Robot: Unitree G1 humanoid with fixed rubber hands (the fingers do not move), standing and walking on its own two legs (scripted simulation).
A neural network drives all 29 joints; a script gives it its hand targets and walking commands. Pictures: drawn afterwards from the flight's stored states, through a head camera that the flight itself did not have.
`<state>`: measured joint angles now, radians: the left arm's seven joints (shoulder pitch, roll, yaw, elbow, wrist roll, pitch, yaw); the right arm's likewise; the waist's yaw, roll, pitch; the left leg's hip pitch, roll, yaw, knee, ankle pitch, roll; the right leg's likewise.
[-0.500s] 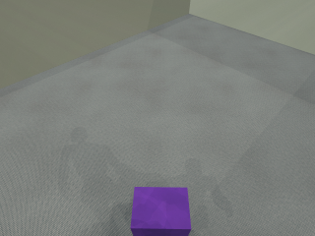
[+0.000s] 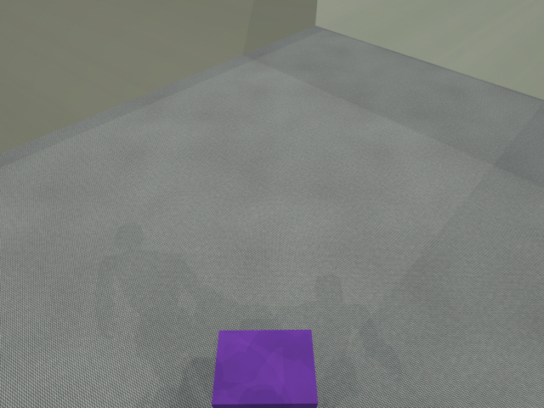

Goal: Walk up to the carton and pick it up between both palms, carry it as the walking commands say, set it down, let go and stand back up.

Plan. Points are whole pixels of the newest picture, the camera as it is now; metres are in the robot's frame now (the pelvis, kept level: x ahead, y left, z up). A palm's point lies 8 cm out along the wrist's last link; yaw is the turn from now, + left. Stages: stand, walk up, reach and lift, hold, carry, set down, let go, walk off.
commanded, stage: walk up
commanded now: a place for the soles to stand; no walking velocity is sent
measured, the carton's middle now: (265, 378) +0.36 +0.02 -0.65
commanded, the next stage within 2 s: reach and lift in 0.76 s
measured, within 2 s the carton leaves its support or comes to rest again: neither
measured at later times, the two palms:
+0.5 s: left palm out of the picture +0.09 +0.32 -0.11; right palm out of the picture +0.06 -0.28 -0.12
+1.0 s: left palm out of the picture +0.17 +0.29 -0.10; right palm out of the picture +0.14 -0.27 -0.12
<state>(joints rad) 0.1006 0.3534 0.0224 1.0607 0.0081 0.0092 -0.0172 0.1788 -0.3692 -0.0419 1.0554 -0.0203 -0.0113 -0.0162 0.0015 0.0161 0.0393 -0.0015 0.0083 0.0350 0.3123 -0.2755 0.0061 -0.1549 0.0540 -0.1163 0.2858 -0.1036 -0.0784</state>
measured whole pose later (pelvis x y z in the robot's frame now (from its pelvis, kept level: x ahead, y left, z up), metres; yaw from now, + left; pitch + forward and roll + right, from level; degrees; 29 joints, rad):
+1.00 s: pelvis -0.02 +0.02 -0.02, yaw +0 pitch +3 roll -1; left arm -0.01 0.32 0.05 0.64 0.00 0.22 -0.08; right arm 0.06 -0.32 -0.12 0.61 0.04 0.24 0.03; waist 0.01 0.04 0.12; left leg -0.28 0.00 0.05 0.63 -0.40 0.03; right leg -0.42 0.03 -0.11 0.57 -0.20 -0.06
